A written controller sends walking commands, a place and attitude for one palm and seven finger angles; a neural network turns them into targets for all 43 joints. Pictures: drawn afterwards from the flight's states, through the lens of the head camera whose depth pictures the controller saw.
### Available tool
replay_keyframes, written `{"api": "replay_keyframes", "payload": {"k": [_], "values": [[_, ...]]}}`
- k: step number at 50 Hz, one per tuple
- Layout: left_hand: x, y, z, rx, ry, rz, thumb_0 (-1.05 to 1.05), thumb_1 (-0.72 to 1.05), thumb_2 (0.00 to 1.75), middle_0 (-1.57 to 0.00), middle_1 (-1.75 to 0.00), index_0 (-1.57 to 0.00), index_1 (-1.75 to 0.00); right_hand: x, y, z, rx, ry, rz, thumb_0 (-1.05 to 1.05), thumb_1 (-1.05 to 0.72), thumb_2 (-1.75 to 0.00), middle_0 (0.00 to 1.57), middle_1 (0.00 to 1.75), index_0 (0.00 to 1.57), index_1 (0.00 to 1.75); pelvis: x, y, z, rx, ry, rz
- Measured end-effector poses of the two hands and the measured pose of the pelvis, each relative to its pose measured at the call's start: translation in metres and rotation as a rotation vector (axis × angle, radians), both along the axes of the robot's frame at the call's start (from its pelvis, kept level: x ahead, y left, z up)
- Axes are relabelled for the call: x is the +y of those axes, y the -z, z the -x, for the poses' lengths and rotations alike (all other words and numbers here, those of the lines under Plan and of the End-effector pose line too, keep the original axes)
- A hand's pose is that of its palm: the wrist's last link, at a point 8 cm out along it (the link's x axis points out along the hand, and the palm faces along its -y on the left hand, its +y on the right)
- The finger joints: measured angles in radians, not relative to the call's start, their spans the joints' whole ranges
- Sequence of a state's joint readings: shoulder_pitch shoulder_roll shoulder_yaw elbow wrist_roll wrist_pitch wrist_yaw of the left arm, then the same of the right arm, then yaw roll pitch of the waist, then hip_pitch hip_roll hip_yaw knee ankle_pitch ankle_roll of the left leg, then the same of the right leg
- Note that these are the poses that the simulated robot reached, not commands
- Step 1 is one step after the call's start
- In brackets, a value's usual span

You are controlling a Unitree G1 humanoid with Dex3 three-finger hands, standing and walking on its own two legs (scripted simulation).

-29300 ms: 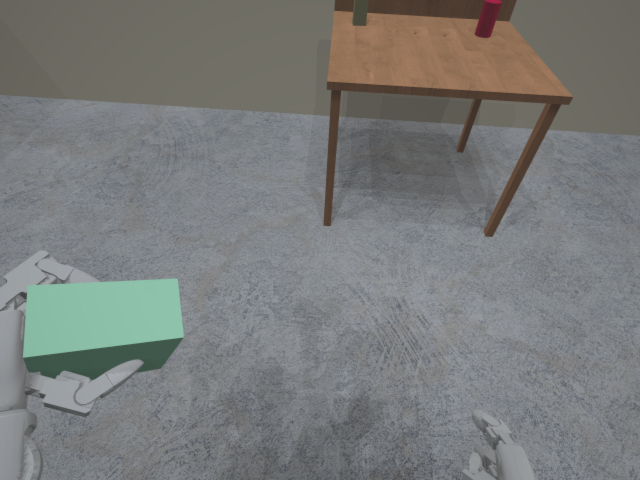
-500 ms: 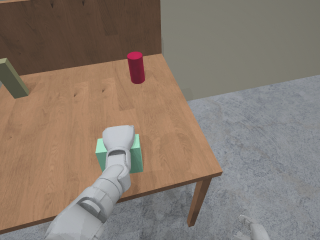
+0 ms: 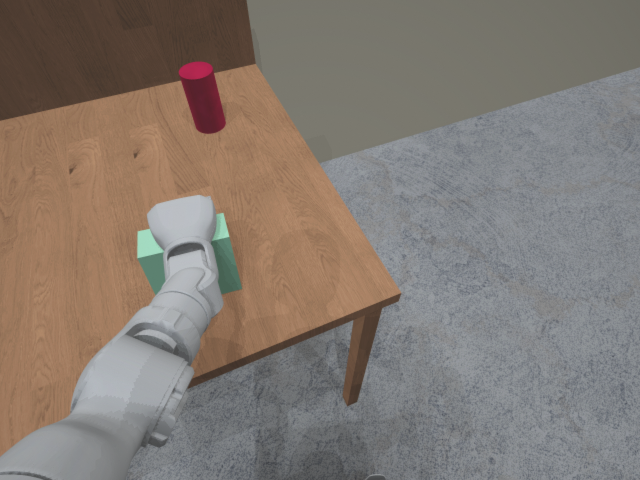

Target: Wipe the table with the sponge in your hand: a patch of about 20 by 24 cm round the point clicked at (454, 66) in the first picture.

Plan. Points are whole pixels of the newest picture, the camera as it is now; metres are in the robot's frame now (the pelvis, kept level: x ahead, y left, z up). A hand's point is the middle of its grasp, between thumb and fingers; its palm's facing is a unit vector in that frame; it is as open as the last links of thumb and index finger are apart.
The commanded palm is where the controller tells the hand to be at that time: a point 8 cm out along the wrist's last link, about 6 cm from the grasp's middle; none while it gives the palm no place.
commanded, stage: wipe forward along the third lane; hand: left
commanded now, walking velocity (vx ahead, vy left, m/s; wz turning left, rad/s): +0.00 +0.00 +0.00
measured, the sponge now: (195, 269) +0.42 +0.19 -0.03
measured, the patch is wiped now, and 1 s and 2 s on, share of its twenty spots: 0.80 0.95 0.95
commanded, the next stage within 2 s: wipe back along the third lane in 0.92 s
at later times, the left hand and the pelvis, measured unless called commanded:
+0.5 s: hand (185, 220) +0.49 +0.20 +0.01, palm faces -0.13 +0.00 -0.99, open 9.9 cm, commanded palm +0.48 +0.20 +0.04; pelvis +0.01 +0.01 -0.01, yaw -1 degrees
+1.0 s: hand (181, 202) +0.53 +0.21 +0.01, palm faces -0.13 +0.02 -0.99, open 9.9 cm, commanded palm +0.53 +0.21 +0.04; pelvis +0.01 +0.02 -0.02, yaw -1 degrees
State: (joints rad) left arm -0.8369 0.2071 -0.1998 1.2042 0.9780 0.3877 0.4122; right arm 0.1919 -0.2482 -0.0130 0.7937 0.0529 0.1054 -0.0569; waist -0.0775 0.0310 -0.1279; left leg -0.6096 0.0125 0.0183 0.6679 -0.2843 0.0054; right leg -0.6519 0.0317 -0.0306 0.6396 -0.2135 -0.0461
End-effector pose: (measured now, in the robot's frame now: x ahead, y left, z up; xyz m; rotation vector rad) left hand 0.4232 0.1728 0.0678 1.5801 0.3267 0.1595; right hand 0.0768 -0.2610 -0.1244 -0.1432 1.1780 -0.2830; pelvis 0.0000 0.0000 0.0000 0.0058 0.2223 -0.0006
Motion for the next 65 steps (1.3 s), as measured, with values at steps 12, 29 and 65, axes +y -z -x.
{"api": "replay_keyframes", "payload": {"k": [12,29,65], "values": [[0.011,0.0,-0.027,0.019,-0.011,0.004,0.01,-0.56,1.14,-0.79,-1.34,-0.79,-1.34,-0.007,0.0,0.035,0.037,0.046,0.022,0.01,-0.91,-0.9,0.2,0.3,0.2,0.3,0.001,0.003,0.001,0.044,0.015,0.006],[0.024,0.003,-0.059,0.025,-0.013,0.002,0.01,-0.57,1.14,-0.8,-1.33,-0.8,-1.34,0.01,0.003,0.023,0.057,0.021,-0.002,0.01,-0.9,-0.9,0.2,0.3,0.2,0.3,0.011,0.007,-0.013,0.102,0.009,0.021],[0.036,0.004,-0.1,0.015,-0.021,-0.011,0.01,-0.55,1.14,-0.77,-1.37,-0.77,-1.38,0.028,0.005,0.076,0.234,0.094,-0.015,0.01,-0.9,-0.9,0.2,0.3,0.2,0.3,0.024,0.014,-0.022,0.166,0.018,0.039]]}}
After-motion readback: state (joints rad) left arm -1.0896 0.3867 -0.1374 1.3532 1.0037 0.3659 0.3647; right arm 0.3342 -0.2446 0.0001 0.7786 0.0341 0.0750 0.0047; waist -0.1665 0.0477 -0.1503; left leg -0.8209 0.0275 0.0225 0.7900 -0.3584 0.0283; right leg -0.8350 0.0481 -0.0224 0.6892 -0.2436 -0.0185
